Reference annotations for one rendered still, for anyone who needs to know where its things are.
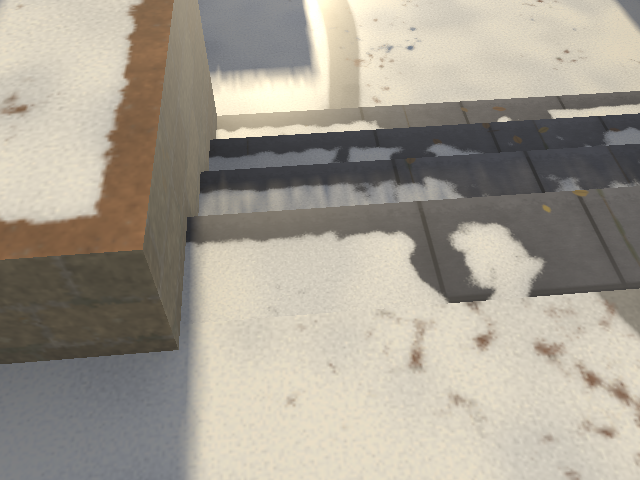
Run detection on stairs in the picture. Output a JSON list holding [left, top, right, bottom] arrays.
[[198, 91, 640, 216]]

